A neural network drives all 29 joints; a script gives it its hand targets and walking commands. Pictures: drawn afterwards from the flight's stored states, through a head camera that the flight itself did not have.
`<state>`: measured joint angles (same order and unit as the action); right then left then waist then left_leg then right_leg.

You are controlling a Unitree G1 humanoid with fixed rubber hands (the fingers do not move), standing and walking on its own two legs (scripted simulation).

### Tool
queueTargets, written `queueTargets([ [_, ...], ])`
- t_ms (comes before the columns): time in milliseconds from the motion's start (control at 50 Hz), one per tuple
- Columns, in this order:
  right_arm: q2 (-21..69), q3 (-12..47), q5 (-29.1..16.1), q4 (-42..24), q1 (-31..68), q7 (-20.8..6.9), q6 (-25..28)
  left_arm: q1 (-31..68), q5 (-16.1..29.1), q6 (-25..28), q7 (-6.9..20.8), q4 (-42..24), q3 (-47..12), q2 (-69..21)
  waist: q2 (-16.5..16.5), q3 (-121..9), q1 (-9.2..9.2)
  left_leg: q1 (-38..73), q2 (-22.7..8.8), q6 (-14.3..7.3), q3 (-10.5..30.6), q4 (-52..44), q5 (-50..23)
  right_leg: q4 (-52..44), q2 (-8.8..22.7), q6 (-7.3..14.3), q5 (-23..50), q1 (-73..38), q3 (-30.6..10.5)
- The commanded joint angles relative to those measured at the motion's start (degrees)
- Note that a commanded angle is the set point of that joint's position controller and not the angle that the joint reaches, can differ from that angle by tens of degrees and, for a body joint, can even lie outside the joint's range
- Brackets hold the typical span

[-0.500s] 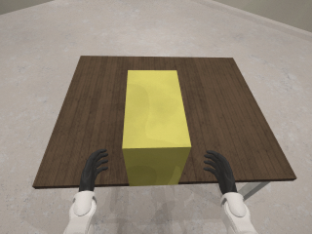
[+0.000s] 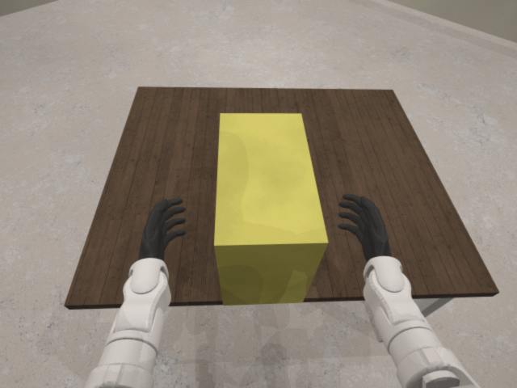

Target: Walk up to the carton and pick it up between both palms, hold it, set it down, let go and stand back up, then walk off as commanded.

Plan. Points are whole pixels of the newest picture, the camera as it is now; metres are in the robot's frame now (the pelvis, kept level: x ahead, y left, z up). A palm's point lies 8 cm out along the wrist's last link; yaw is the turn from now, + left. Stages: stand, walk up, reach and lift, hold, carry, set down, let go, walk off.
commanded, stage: reach and lift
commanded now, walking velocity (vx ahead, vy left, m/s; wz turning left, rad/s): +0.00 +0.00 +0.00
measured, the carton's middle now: (262, 209) +0.46 +0.01 -0.07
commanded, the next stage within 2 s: none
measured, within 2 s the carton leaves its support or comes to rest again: neither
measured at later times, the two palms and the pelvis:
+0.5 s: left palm (160, 196) +0.38 +0.18 +0.07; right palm (376, 190) +0.40 -0.17 +0.08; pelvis -0.01 +0.00 +0.00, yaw +0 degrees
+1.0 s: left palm (158, 170) +0.42 +0.19 +0.09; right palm (356, 161) +0.45 -0.14 +0.10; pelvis +0.00 +0.00 -0.01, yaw +1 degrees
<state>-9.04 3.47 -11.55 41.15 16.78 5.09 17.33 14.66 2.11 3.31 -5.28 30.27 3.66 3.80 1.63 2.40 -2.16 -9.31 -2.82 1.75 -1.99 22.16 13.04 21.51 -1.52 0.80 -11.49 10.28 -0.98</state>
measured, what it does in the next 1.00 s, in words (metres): stands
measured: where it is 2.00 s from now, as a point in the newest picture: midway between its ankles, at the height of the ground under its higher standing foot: outside the picture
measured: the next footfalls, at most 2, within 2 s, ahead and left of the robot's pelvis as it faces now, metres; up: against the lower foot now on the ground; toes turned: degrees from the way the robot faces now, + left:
none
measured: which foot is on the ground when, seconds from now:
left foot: down 0.00-1.00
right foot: down 0.00-1.00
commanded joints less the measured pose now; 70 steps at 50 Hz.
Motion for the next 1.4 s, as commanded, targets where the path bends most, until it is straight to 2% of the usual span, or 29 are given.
queueTargets([
  [0, -7.42, -2.79, -0.23, -5.85, 20.22, -0.37, -1.65, 19.12, -0.39, -1.26, -1.24, -7.86, 0.35, 2.09, -2.15, -21.36, 0.09, 7.35, 2.64, 0.71, -0.99, -0.23, -20.76, -2.74, -1.56, -0.55, 15.42, -2.04, 0.57],
  [140, -9.85, -3.86, -1.15, -1.99, 28.54, -0.92, -5.73, 27.13, -1.34, -4.80, -2.42, -5.17, 0.95, 1.76, -3.13, -26.46, 0.02, 8.39, 2.28, 1.21, -0.91, 0.36, -22.74, -3.06, -2.12, 0.14, 14.91, -0.54, 1.67],
  [320, -11.79, -3.82, -2.84, 1.73, 38.38, -0.95, -8.89, 35.87, -1.85, -6.61, -2.28, 0.12, 2.71, 3.23, -0.78, -29.77, -0.01, 6.06, 2.78, 0.75, -1.11, 0.86, -23.21, -2.26, -2.21, -0.50, 19.04, -2.28, 1.74],
  [440, -11.35, -3.75, -3.46, 5.18, 43.93, -0.68, -10.13, 41.60, -2.11, -5.42, -1.85, 4.60, 4.53, 4.78, 0.65, -31.92, -0.31, 2.29, 3.33, 0.11, -1.29, 0.58, -21.01, -1.24, -1.65, -1.16, 21.60, -4.36, 1.35],
  [560, -11.26, -4.99, -3.02, 8.71, 51.46, -0.51, -10.71, 50.19, -1.97, -3.12, -1.87, 10.64, 5.21, 6.64, 0.45, -35.38, -0.17, -1.39, 3.77, -0.36, -1.46, 0.74, -18.12, -0.32, -0.91, -1.78, 21.72, -4.21, 1.01],
  [760, -12.51, -6.24, -2.86, 17.39, 59.86, -0.34, -11.09, 59.88, -1.84, -0.23, -2.32, 22.13, 5.04, 8.45, -0.26, -41.33, -0.01, -4.81, 3.49, 0.08, -1.13, 2.51, -20.08, 1.23, -0.55, -2.07, 25.22, -3.24, 1.34],
  [860, -12.27, -5.61, -3.46, 22.35, 59.74, -0.58, -9.84, 59.32, -2.07, 1.65, -2.22, 27.26, 4.71, 7.69, -1.17, -42.97, 0.01, -3.72, 3.03, 1.02, -1.01, 4.38, -24.79, 1.68, -1.04, -1.72, 28.15, -1.67, 1.99],
  [960, -11.36, -5.08, -3.41, 26.27, 58.77, -1.16, -6.47, 57.55, -2.59, 5.39, -2.06, 30.88, 4.82, 6.26, -2.23, -43.35, -0.11, -3.28, 2.53, 2.01, -0.95, 6.16, -29.12, 2.31, -1.48, -1.31, 29.35, 0.50, 2.63],
  [1100, -10.79, -6.85, -1.42, 29.31, 58.59, -2.08, -0.50, 57.76, -1.93, 12.27, -3.09, 33.42, 4.76, 4.76, -4.19, -44.74, -0.03, -2.93, 1.97, 3.33, -0.88, 9.55, -32.40, 3.59, -2.29, -0.65, 24.10, 8.71, 3.60],
  [1220, -10.45, -8.27, 0.37, 30.55, 60.15, -2.28, 3.74, 60.76, -0.12, 18.19, -4.20, 36.47, 3.95, 4.76, -4.57, -49.77, 0.25, -6.20, 1.89, 3.68, -0.59, 12.68, -30.00, 6.39, -2.11, -0.40, 19.15, 15.74, 3.76],
  [1280, -10.46, -8.71, 0.90, 31.37, 61.14, -2.08, 4.98, 62.31, 1.08, 20.31, -4.37, 39.35, 3.63, 5.42, -3.81, -52.23, 0.76, -9.93, 2.01, 3.44, -0.68, 13.80, -26.37, 8.25, -1.75, -0.58, 17.00, 18.31, 3.59],
  [1380, -9.16, -7.64, 1.15, 33.23, 61.56, -1.63, 6.37, 62.19, 2.03, 22.81, -3.86, 45.01, 3.83, 6.14, -1.30, -55.19, 0.24, -16.65, 2.27, 2.45, -0.86, 15.92, -21.23, 11.87, -1.15, -0.85, 14.93, 19.77, 2.96],
])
